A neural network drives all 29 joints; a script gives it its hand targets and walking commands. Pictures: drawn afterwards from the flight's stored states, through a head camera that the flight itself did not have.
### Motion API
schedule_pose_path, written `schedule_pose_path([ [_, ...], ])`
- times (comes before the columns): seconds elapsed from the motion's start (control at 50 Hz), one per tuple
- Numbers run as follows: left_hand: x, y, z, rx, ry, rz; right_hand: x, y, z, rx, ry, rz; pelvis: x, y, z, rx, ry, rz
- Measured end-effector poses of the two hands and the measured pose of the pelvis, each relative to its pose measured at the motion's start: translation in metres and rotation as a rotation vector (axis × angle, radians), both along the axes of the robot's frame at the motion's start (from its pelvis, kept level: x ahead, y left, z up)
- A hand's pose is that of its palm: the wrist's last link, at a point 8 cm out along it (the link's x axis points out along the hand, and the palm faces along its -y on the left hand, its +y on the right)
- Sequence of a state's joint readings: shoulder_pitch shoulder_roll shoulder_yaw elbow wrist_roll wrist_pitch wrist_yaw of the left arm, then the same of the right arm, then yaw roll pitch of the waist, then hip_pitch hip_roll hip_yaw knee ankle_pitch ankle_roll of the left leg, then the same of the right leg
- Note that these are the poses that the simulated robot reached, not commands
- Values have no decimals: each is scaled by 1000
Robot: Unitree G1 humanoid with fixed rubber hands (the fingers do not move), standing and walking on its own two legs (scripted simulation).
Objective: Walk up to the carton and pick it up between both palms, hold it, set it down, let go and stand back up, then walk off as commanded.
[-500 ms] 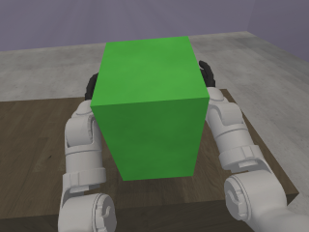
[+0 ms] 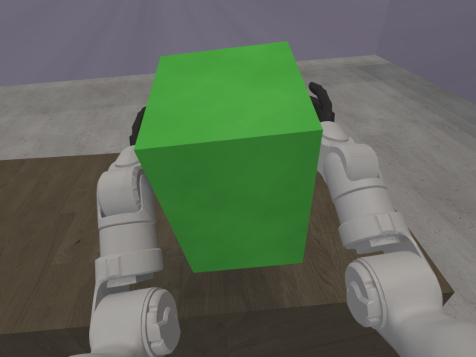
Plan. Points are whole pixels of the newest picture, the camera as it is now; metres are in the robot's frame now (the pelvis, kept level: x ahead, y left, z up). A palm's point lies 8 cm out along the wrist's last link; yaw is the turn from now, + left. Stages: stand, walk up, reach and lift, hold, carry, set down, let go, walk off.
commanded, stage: hold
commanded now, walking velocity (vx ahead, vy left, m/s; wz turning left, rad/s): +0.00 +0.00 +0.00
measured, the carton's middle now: (236, 166) +0.35 +0.00 +0.21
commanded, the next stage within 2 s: none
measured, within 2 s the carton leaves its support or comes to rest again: neither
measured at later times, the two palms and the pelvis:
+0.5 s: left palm (148, 146) +0.38 +0.14 +0.24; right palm (321, 130) +0.39 -0.14 +0.25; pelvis +0.01 +0.00 +0.00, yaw +0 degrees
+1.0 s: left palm (149, 149) +0.38 +0.14 +0.24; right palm (322, 127) +0.39 -0.14 +0.25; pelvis +0.00 +0.00 +0.00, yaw +0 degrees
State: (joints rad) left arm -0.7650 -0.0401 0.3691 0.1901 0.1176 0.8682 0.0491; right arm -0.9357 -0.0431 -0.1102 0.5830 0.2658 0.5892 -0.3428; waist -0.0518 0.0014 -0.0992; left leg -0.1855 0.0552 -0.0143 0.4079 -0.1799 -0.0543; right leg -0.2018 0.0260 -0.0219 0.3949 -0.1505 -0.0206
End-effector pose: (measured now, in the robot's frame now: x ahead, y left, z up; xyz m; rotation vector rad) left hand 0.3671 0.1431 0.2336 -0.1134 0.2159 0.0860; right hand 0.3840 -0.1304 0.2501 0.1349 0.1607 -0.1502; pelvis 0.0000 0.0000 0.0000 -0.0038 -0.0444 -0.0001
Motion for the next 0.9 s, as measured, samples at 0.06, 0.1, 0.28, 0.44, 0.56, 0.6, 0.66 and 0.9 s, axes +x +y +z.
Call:
schedule_pose_path([
  [0.06,3,0,0,-2,2,0,3,0,1,-2,3,1,2,0,0,0,3,0],
  [0.1,5,1,-1,-2,5,1,5,1,0,-2,6,1,4,0,0,0,5,0],
  [0.28,14,1,-3,14,19,2,14,1,-5,-7,22,2,11,1,1,-1,15,1],
  [0.44,12,-2,6,38,0,-5,9,-3,-3,-4,4,-4,12,2,0,-2,16,1],
  [0.56,6,-6,7,37,7,-14,1,-6,-1,-8,12,-12,8,2,0,-2,10,1],
  [0.6,3,-6,8,37,6,-14,-2,-6,0,-8,11,-12,6,1,0,-2,8,1],
  [0.66,0,-6,9,36,-1,-14,-6,-6,2,-9,5,-11,3,1,0,-2,4,1],
  [0.9,2,-5,2,3,29,-14,-2,-5,4,-8,36,-13,-1,1,0,-1,-2,1],
])
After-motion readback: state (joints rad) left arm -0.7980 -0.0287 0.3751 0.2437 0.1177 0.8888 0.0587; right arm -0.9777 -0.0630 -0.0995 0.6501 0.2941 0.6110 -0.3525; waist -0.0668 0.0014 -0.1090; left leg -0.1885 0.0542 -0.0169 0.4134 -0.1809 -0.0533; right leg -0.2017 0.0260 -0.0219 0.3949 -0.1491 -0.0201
